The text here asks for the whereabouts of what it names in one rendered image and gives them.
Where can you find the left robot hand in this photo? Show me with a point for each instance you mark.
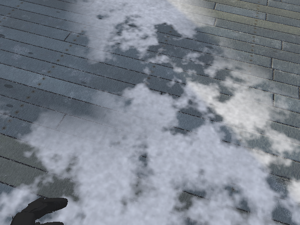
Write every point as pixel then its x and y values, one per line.
pixel 37 209

